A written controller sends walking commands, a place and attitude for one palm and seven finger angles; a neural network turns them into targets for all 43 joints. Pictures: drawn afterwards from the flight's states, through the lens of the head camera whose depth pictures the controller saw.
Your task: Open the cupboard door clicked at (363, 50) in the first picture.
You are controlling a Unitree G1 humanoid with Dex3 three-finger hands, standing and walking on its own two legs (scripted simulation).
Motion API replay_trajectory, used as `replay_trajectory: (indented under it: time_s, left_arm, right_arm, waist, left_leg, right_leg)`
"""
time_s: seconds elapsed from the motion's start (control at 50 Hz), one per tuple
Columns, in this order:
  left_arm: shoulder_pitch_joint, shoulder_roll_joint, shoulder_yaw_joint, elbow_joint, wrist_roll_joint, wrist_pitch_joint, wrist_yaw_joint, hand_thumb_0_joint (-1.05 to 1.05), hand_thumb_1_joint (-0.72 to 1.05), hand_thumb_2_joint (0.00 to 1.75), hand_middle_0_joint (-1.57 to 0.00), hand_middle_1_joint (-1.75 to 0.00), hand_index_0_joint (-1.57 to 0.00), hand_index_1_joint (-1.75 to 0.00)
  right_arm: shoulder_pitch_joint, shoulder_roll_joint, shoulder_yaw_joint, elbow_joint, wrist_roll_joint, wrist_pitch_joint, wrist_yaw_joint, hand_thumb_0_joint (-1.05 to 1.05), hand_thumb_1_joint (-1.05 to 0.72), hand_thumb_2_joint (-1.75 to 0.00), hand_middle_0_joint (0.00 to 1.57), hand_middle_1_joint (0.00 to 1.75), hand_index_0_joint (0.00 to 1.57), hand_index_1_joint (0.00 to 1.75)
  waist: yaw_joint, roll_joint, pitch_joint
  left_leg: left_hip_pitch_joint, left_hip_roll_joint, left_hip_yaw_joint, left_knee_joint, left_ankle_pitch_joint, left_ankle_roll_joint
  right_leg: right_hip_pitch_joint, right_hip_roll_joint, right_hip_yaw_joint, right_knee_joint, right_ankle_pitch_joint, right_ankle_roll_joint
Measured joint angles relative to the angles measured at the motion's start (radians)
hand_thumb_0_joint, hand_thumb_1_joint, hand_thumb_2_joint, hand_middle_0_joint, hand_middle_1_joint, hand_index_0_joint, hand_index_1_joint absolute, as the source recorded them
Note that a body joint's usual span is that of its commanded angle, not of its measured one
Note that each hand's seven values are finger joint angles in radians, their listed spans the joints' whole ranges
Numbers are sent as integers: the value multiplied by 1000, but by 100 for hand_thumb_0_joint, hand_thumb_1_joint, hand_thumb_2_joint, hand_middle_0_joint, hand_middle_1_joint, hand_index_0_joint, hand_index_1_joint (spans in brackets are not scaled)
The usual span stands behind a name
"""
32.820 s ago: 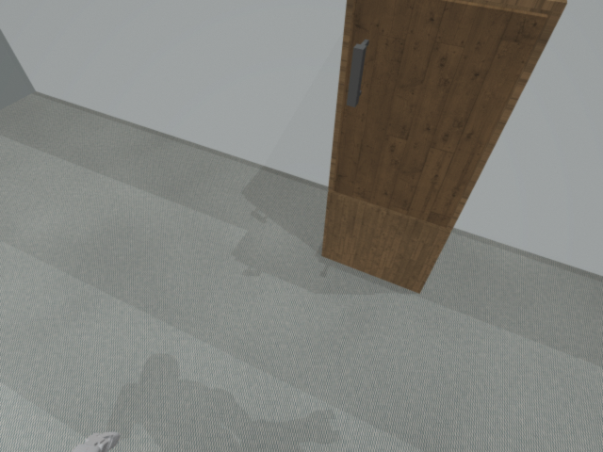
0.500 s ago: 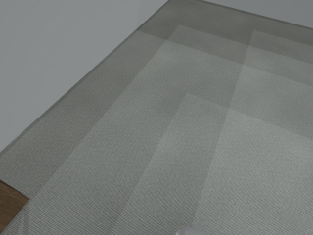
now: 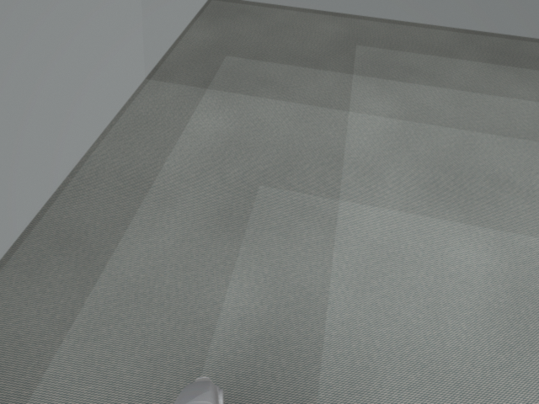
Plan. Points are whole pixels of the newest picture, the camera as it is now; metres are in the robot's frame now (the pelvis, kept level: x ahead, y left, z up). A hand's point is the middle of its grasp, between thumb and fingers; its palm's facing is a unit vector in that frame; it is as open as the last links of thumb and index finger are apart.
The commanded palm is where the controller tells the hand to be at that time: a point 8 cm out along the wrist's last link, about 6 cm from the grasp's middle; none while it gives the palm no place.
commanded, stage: walk to a spot facing it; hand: left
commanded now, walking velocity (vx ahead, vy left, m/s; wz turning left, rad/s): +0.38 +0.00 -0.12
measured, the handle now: out of the picture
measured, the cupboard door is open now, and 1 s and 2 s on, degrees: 46 46 46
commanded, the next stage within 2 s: turn to face it in 0.46 s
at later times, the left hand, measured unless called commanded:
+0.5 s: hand (202, 293) +0.34 +0.14 -0.17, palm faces -0.08 -0.98 -0.20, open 7.4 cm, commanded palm none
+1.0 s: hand (215, 221) +0.51 +0.14 -0.17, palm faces +0.11 -0.97 -0.20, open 7.4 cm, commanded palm none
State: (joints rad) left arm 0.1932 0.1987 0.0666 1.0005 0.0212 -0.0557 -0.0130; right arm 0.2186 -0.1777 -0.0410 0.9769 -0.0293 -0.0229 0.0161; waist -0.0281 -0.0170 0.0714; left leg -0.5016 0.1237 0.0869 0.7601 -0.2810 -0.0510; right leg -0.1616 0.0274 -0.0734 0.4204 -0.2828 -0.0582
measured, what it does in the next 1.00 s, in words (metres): walks ahead: left foot, then right foot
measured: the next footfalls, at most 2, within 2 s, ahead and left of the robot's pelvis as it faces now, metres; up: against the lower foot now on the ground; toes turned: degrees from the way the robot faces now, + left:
left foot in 0.10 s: +0.19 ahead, +0.14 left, +0.00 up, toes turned +6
right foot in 0.42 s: +0.30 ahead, -0.15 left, +0.00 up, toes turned -13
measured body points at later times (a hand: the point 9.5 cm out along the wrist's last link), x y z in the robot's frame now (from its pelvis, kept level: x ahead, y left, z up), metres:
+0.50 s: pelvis +0.25 -0.03 -0.02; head +0.28 -0.05 +0.43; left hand +0.34 +0.20 -0.16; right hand +0.18 -0.27 -0.17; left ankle +0.17 +0.12 -0.70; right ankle +0.26 -0.14 -0.74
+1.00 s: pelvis +0.42 -0.05 -0.01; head +0.46 -0.05 +0.44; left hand +0.50 +0.19 -0.15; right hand +0.50 -0.29 -0.16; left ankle +0.46 +0.06 -0.74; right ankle +0.41 -0.19 -0.71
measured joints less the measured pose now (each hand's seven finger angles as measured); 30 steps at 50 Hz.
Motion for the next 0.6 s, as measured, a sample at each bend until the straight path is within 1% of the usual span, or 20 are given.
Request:
replay_trajectory:
  time_s: [0.04,0.08,0.1,0.12,0.14,0.18,0.2,0.22,0.24,0.26,0.32,0.38,0.42,0.44,0.48,0.5,0.52,0.54,0.56,0.6]
  left_arm:
    - [30,5,-2,21,0,1,-4,-1,95,90,-21,-30,-20,-30]
    - [68,6,-3,39,-2,5,-5,-1,94,90,-21,-30,-20,-30]
    - [89,5,-3,44,-3,8,-6,-1,93,90,-21,-30,-20,-30]
    - [99,9,-2,53,-4,15,-7,-1,93,90,-21,-30,-20,-30]
    - [103,14,-2,62,-2,23,-7,-1,93,90,-21,-30,-20,-30]
    - [97,18,0,75,5,35,-10,0,92,90,-20,-30,-19,-30]
    - [87,18,1,76,8,39,-14,0,92,90,-20,-30,-19,-30]
    - [77,15,2,71,10,41,-18,0,92,90,-20,-30,-19,-30]
    - [67,10,2,62,11,43,-22,0,92,90,-20,-30,-19,-30]
    - [58,3,1,52,12,43,-26,0,92,90,-20,-30,-19,-30]
    - [34,-18,-5,25,12,39,-33,0,91,90,-20,-30,-19,-30]
    - [11,-25,-7,12,13,31,-38,0,91,90,-20,-30,-19,-30]
    - [6,-15,-8,4,15,19,-39,0,91,90,-20,-30,-19,-30]
    - [2,-11,-6,4,17,8,-36,0,91,90,-20,-30,-19,-30]
    - [-10,-24,-6,11,11,-6,-24,0,91,90,-20,-30,-19,-30]
    - [-6,-31,-7,13,9,-10,-15,0,91,90,-20,-30,-19,-30]
    - [2,-37,-8,16,7,-11,-5,0,91,90,-20,-30,-19,-30]
    - [12,-37,-3,19,6,-13,7,0,92,90,-20,-30,-20,-30]
    - [24,-34,-1,25,6,-16,15,-1,93,90,-20,-30,-20,-30]
    - [46,-26,-5,42,8,-18,18,-1,93,90,-20,-30,-20,-30]
  right_arm:
    - [-27,6,2,-8,0,-7,5,1,-91,-90,20,30,20,29]
    - [-44,5,6,-17,-2,-21,7,1,-91,-90,20,30,20,29]
    - [-50,0,7,-24,-6,-33,6,1,-91,-90,20,30,20,30]
    - [-58,5,7,-26,-12,-42,1,1,-91,-90,20,30,20,30]
    - [-61,12,9,-29,-16,-47,-3,1,-91,-90,20,30,20,30]
    - [-44,23,11,-33,-17,-52,-9,0,-91,-90,20,30,20,30]
    - [-29,27,11,-28,-16,-53,-12,0,-91,-90,20,30,20,30]
    - [-14,29,12,-19,-15,-54,-16,0,-91,-90,20,30,20,30]
    - [1,29,5,-7,-12,-55,-24,0,-92,-90,20,30,21,30]
    - [16,22,-1,5,-11,-54,-28,0,-93,-90,20,30,21,30]
    - [58,-4,-6,40,-12,-41,-20,0,-94,-90,20,30,21,30]
    - [99,-18,-7,70,-12,-21,-12,0,-93,-90,20,30,21,30]
    - [134,-19,-6,86,-9,-10,-7,0,-93,-90,20,30,21,30]
    - [148,-19,-6,96,-4,-4,-5,0,-92,-90,20,30,21,30]
    - [141,-30,-8,122,3,17,-4,1,-92,-90,20,30,20,30]
    - [131,-32,-10,131,5,24,-4,1,-92,-90,20,30,20,30]
    - [119,-32,-11,134,5,27,-6,1,-92,-90,20,30,20,30]
    - [106,-29,-11,132,5,27,-8,1,-92,-90,20,30,20,30]
    - [92,-23,-10,126,4,25,-8,1,-92,-90,20,30,20,29]
    - [61,-9,-8,105,6,19,-7,1,-92,-90,20,30,20,29]
  waist:
    - [14,0,-3]
    - [24,5,-10]
    - [29,12,-18]
    - [29,3,-18]
    - [29,-8,-17]
    - [28,-22,-25]
    - [30,-24,-28]
    - [34,-22,-30]
    - [39,-19,-32]
    - [41,-12,-33]
    - [40,14,-37]
    - [26,25,-31]
    - [19,15,-35]
    - [21,10,-36]
    - [24,34,-22]
    - [23,40,-19]
    - [21,41,-19]
    - [19,37,-22]
    - [17,30,-26]
    - [13,10,-29]
  left_leg:
    - [29,-15,11,-100,46,6]
    - [81,-33,24,-196,72,21]
    - [99,-34,21,-218,109,45]
    - [95,-36,32,-181,117,64]
    - [100,-40,46,-150,92,72]
    - [130,-49,65,-152,45,71]
    - [152,-54,70,-175,37,65]
    - [177,-57,75,-208,43,57]
    - [204,-59,79,-242,48,54]
    - [231,-59,84,-277,52,53]
    - [303,-48,95,-347,45,42]
    - [358,-30,107,-342,-6,17]
    - [374,-20,113,-280,-73,0]
    - [355,-12,112,-200,-118,6]
    - [264,-5,44,56,-212,23]
    - [212,-11,17,169,-212,27]
    - [163,-15,2,244,-195,28]
    - [122,-16,-3,277,-178,26]
    - [89,-17,-1,275,-161,23]
    - [48,-19,11,191,-126,18]
  right_leg:
    - [45,3,6,-2,-33,10]
    - [71,4,15,40,-90,22]
    - [54,6,19,110,-130,23]
    - [11,-2,26,241,-173,20]
    - [-46,-9,39,396,-197,15]
    - [-166,-25,45,651,-158,12]
    - [-219,-39,43,721,-120,16]
    - [-262,-55,39,748,-88,22]
    - [-296,-71,35,735,-64,28]
    - [-317,-87,29,686,-46,34]
    - [-328,-118,2,449,-10,45]
    - [-293,-121,-25,270,34,49]
    - [-237,-112,-28,166,21,38]
    - [-232,-110,-25,166,62,28]
    - [-217,-91,-42,219,21,23]
    - [-193,-84,-50,211,-2,23]
    - [-163,-77,-57,185,-13,25]
    - [-133,-72,-61,150,-13,30]
    - [-104,-69,-64,114,-7,35]
    - [-49,-67,-66,51,-3,33]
